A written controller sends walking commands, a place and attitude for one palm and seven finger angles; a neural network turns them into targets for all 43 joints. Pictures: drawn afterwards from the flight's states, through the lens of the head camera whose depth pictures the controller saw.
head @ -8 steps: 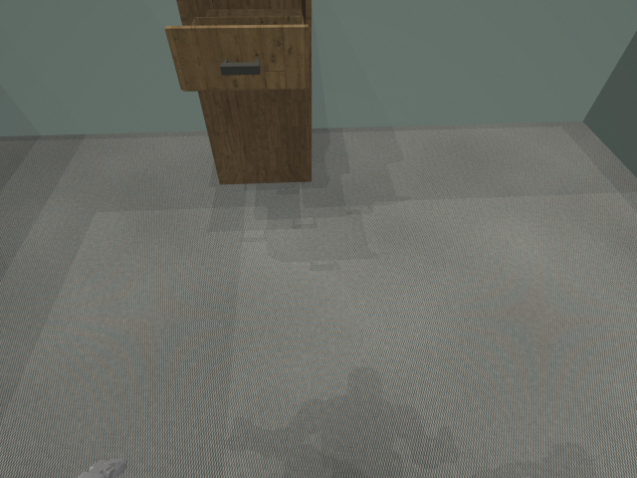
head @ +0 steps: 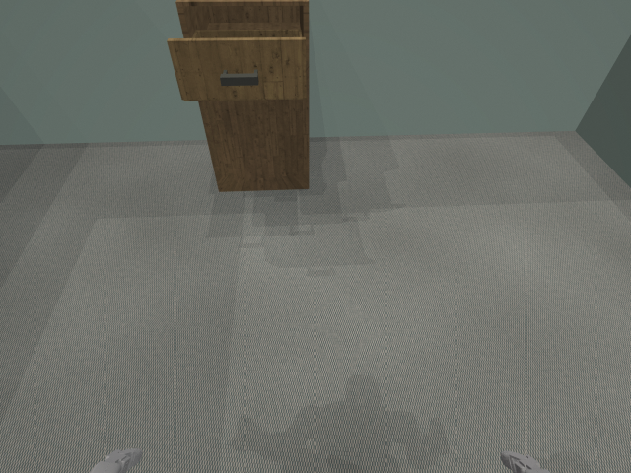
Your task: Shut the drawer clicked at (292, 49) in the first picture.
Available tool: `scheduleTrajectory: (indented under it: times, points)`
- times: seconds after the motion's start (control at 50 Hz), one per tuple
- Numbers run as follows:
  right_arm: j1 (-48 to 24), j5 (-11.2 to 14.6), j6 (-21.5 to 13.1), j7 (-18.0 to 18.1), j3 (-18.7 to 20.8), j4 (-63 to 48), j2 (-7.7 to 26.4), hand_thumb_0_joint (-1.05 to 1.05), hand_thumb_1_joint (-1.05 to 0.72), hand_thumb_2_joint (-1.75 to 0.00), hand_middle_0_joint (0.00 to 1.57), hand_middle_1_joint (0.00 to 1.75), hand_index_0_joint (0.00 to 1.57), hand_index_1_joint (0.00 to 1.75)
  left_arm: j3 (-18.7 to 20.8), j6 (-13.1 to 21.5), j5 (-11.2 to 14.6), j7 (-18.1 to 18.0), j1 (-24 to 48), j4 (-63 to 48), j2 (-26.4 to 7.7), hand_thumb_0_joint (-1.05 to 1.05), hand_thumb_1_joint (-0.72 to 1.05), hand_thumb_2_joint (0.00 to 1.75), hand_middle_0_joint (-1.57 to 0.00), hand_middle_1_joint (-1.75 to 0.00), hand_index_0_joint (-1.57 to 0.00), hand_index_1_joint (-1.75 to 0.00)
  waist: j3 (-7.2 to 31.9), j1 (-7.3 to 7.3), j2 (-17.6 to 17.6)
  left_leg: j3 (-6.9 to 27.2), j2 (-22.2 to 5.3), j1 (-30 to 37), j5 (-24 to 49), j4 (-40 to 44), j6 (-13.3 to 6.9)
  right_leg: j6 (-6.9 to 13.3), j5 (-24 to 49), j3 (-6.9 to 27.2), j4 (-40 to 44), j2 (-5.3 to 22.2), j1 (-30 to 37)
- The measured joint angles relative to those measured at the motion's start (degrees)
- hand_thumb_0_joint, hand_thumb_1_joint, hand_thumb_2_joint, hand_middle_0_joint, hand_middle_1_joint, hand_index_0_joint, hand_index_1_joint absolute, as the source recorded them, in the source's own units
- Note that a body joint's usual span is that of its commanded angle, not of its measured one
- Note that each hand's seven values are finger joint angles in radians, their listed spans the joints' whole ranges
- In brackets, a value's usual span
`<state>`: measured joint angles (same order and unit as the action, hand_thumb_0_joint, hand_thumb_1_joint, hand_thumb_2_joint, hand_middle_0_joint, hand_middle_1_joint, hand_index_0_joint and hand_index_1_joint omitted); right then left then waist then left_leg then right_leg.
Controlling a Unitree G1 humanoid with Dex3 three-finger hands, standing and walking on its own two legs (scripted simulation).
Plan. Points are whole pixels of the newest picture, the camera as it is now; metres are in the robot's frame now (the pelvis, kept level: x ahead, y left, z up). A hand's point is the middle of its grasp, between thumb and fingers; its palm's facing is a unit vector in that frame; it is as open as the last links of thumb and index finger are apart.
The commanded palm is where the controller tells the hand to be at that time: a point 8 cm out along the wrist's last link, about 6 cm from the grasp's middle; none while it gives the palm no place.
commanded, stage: stand and wait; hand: left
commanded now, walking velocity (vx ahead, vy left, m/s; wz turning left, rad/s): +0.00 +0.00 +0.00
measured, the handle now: (240, 76) +1.17 +0.30 -0.04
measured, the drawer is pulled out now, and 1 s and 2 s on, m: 0.30 0.30 0.30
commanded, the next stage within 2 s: look at it before walking up in 0.78 s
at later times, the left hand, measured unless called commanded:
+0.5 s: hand out of the picture +0.05 +0.24 -0.15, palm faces -0.02 -0.94 -0.34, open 7.4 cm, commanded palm none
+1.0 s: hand out of the picture +0.05 +0.23 -0.15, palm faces -0.04 -0.94 -0.33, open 7.4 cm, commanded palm none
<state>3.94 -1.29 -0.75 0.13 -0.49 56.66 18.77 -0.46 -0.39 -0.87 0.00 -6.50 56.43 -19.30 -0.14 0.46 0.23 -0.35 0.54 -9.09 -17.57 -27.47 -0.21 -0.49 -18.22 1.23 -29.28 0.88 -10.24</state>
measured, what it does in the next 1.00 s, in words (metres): stands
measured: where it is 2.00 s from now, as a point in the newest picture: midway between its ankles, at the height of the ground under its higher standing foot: outside the picture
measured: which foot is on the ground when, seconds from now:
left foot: down 0.00-1.00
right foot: down 0.00-1.00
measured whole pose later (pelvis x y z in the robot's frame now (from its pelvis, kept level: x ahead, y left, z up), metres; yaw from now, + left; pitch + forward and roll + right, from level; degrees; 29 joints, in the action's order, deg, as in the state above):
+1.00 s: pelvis -0.03 -0.01 +0.01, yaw -1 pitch -2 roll +0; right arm 7.1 -0.9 -0.8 -0.1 -0.5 63.9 19.1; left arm -0.2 0.1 -0.9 0.4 -7.6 61.9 -19.3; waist -1.3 0.0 0.3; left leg -0.6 -1.1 -7.6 -12.0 -21.5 1.1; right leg 0.6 -12.3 1.4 -23.2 -0.7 -9.1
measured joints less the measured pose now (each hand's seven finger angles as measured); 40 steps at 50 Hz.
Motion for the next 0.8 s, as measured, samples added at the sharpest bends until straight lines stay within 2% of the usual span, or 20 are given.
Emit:
scheduleTrajectory:
  times: [0.16, 0.42, 0.8]
  points:
    - [0.11, 0.02, 0.02, 0.02, -0.02, 1.46, -0.26, 0.00, -0.90, -0.90, 0.21, 0.30, 0.20, 0.30, 0.09, 0.04, -0.05, 0.16, -0.54, 1.03, 0.63, 0.01, 0.91, 0.90, -0.21, -0.30, -0.20, -0.30, -0.30, 0.18, 0.29, 0.20, -0.53, 0.85, 1.26, 1.87, 0.56, 0.51, 1.11, -0.22, 1.61, -0.51, 0.74]
    - [2.89, 0.28, 0.48, 0.15, 0.17, 5.32, 0.84, 0.00, -0.90, -0.90, 0.21, 0.30, 0.20, 0.30, 0.53, 0.06, 0.16, 0.15, -2.18, 4.21, -0.36, 0.01, 0.91, 0.90, -0.21, -0.30, -0.20, -0.30, -1.60, -0.14, 0.17, 0.33, -1.43, 1.68, 3.04, 3.86, 1.28, 1.18, 3.13, -0.39, 3.91, -1.39, 1.64]
    - [3.27, 0.34, 0.17, -0.24, -0.09, 7.14, 0.49, 0.00, -0.90, -0.90, 0.21, 0.30, 0.20, 0.30, 0.26, 0.45, 0.07, 0.40, -1.06, 5.40, -0.12, 0.01, 0.91, 0.90, -0.21, -0.30, -0.20, -0.30, -1.28, -0.48, -0.12, -0.09, -1.74, 1.47, 5.26, 5.68, 1.44, 1.26, 5.51, 0.03, 5.71, -1.69, 1.23]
